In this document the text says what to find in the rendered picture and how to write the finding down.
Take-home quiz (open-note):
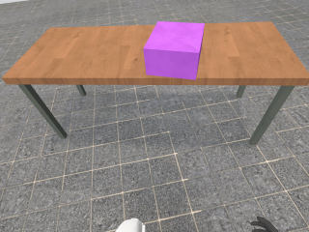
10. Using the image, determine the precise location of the table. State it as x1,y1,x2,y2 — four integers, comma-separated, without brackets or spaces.
1,21,309,146

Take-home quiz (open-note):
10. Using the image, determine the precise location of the robot right hand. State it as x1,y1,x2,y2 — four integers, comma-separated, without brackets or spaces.
250,217,278,232

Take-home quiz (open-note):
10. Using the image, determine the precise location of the carton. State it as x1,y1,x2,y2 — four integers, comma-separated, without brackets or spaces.
143,21,205,80

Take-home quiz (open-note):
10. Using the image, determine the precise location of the left robot thigh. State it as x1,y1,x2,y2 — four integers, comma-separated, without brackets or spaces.
115,219,146,232

